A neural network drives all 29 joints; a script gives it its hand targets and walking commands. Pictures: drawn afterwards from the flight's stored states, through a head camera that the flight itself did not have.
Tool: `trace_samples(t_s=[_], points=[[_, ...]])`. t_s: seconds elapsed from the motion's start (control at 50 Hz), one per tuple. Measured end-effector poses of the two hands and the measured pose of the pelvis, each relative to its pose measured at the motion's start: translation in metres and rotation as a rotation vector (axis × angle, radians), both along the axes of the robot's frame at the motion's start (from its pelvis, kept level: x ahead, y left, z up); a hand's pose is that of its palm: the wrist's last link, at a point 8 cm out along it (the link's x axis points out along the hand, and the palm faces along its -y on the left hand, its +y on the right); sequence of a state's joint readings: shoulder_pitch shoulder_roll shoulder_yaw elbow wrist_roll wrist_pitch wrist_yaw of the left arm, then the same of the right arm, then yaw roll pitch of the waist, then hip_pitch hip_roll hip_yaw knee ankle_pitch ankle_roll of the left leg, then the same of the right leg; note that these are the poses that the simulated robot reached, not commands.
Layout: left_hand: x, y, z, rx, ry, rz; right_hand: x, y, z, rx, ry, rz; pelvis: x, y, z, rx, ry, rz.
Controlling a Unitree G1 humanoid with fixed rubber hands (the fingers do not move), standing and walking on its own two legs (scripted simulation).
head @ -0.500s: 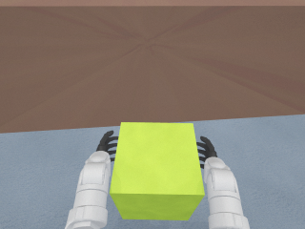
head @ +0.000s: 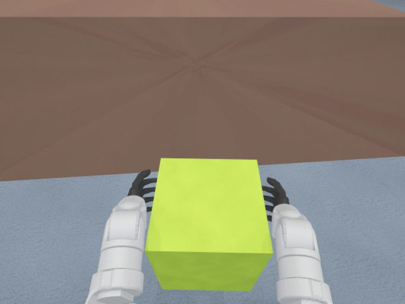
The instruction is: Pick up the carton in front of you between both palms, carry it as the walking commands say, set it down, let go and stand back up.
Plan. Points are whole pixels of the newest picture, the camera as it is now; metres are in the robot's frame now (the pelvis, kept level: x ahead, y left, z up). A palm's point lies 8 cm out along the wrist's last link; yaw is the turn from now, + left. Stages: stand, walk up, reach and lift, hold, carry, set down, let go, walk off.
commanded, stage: hold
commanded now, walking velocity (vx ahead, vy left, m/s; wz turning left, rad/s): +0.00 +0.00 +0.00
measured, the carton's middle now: (207, 227) +0.29 +0.00 -0.03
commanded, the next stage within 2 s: carry in 0.92 s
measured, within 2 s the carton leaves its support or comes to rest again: neither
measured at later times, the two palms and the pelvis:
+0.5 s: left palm (136, 201) +0.29 +0.15 +0.05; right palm (279, 209) +0.29 -0.15 +0.05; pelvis +0.00 +0.00 +0.00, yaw +0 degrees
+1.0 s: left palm (136, 200) +0.30 +0.15 +0.06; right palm (279, 208) +0.29 -0.15 +0.05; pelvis +0.01 +0.00 +0.00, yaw +0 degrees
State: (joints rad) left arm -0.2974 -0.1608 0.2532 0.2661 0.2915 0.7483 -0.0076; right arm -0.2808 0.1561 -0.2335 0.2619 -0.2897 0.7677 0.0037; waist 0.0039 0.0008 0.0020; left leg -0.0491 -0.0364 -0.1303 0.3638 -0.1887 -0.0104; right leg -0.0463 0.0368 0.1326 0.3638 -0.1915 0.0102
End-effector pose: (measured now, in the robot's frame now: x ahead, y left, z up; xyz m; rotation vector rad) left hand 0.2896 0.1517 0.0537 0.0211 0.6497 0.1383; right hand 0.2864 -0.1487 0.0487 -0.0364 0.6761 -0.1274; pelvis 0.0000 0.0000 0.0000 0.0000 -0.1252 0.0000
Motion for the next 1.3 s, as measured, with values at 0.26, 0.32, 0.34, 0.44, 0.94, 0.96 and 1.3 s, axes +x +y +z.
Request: trace_samples(t_s=[0.26, 0.32, 0.34, 0.44, 0.94, 0.96, 1.3], points=[[0.002, 0.0, 0.002, -0.004, -0.008, 0.005, 0.003, 0.0, 0.002, 0.005, -0.008, -0.002, -0.002, 0.0, 0.0, 0.0, 0.001, 0.0], [0.003, 0.0, 0.002, -0.002, -0.007, 0.004, 0.003, 0.0, 0.001, 0.003, -0.007, 0.0, 0.0, 0.0, 0.0, 0.0, 0.001, 0.0], [0.003, 0.0, 0.002, -0.001, -0.007, 0.003, 0.004, 0.0, 0.001, 0.002, -0.007, 0.0, 0.0, 0.0, 0.0, 0.0, 0.001, 0.001], [0.004, 0.0, 0.001, 0.002, -0.005, 0.001, 0.004, 0.0, 0.001, -0.002, -0.005, 0.003, 0.002, -0.001, 0.0, 0.0, 0.002, 0.001], [0.004, 0.0, 0.001, 0.004, -0.006, -0.002, 0.004, 0.0, 0.001, -0.005, -0.006, 0.003, 0.004, 0.0, -0.001, 0.0, 0.028, 0.003], [0.005, 0.0, 0.001, 0.002, -0.01, -0.002, 0.005, 0.0, 0.001, -0.006, -0.009, 0.002, 0.004, 0.0, -0.002, -0.001, 0.044, 0.004], [0.079, 0.008, 0.026, -0.059, 0.001, -0.006, 0.066, 0.009, 0.027, 0.035, 0.0, -0.077, 0.085, 0.015, -0.003, -0.027, 0.213, -0.034]])
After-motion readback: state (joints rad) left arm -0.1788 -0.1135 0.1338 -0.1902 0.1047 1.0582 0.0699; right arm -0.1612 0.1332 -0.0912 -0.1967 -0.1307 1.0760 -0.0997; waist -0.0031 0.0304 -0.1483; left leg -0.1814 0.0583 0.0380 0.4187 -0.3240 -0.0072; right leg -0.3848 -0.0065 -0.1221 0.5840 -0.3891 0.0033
